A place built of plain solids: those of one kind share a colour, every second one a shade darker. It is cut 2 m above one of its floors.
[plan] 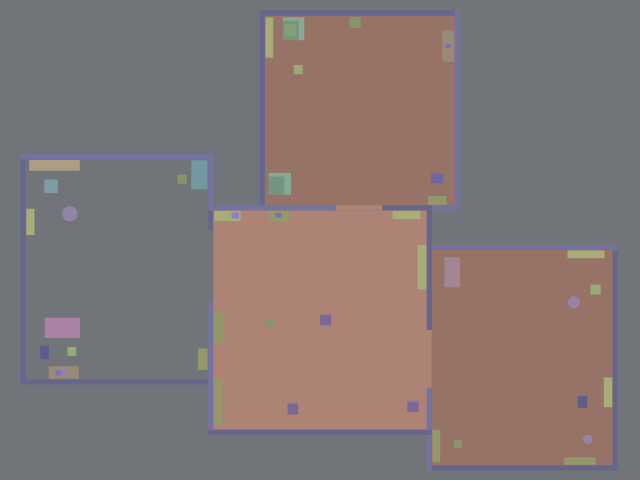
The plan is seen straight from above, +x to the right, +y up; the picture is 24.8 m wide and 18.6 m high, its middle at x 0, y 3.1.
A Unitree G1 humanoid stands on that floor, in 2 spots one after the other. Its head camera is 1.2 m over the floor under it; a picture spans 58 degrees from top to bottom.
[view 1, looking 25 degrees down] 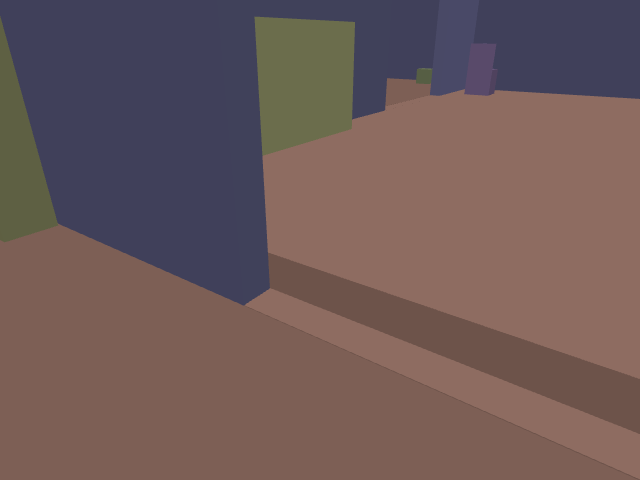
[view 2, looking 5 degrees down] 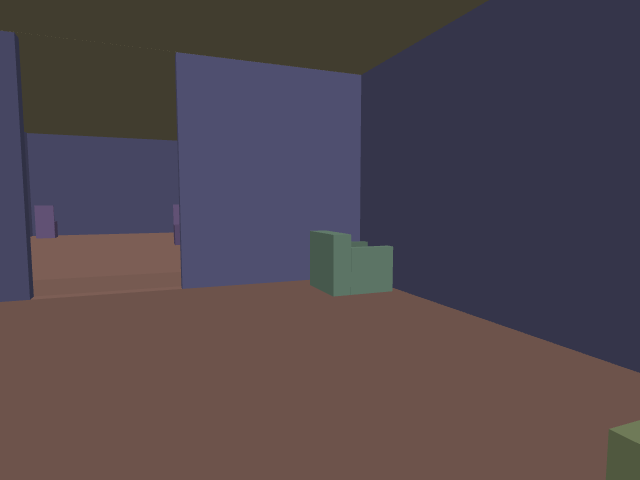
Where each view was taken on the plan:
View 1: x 1.07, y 5.71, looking -55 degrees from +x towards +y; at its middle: floor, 2.35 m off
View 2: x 1.07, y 10.66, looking -112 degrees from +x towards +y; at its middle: armchair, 5.87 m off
